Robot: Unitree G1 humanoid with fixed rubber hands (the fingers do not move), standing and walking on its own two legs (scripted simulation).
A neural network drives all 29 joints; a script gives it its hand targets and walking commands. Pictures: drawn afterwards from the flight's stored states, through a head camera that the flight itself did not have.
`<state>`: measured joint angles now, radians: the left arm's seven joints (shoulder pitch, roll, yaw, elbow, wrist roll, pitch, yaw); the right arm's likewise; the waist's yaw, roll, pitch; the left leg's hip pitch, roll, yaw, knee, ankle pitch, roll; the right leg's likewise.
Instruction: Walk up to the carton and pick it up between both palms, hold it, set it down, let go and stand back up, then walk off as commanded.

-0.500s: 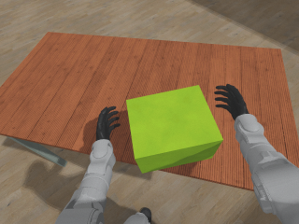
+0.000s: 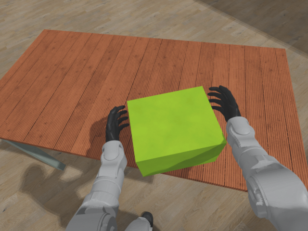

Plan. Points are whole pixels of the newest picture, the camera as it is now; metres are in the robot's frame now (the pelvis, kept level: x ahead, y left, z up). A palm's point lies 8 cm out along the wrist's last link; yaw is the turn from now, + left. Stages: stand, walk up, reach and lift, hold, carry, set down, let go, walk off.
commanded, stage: reach and lift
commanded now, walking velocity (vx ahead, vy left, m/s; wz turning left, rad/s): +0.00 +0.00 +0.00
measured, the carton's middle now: (172, 132) +0.38 +0.06 -0.04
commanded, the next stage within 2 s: none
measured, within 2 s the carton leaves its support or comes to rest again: leaves its support in 1.98 s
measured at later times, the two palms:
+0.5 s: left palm (114, 136) +0.32 +0.21 +0.00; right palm (229, 114) +0.44 -0.08 +0.02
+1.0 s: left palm (116, 137) +0.32 +0.21 +0.00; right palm (229, 115) +0.43 -0.08 +0.02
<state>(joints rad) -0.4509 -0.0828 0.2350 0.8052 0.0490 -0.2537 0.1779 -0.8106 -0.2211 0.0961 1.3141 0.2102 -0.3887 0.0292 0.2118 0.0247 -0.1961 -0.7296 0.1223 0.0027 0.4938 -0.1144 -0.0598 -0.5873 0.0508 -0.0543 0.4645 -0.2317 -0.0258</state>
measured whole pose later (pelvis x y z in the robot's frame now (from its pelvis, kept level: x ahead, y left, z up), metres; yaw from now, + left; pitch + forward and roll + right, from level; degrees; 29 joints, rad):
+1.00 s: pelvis +0.01 +0.00 +0.01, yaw +0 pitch +18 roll -1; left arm -0.41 -0.17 0.48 0.80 0.26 -0.40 0.15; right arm -0.77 -0.10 -0.23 1.33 -0.20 -0.51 0.03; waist 0.17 -0.01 -0.14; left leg -0.57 0.11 0.04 0.29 -0.04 -0.06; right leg -0.45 0.04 -0.03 0.29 -0.16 -0.03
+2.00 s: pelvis +0.02 +0.00 +0.02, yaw +2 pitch +17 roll -2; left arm -0.33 -0.11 0.32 0.79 0.13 -0.38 0.17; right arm -0.57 -0.10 0.02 1.11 -0.01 -0.47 -0.08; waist 0.12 0.01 -0.17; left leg -0.54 0.10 0.01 0.30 -0.05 -0.05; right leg -0.39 0.03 -0.07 0.27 -0.17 -0.02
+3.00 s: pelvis +0.01 +0.01 +0.02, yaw +3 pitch -5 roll +0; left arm -0.40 -0.04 0.24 0.14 0.24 0.42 -0.01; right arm -0.42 -0.03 0.00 0.40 0.14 0.16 -0.20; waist -0.03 -0.06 0.04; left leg -0.11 0.05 0.03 0.27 -0.09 -0.03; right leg 0.03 -0.02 -0.06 0.27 -0.22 0.01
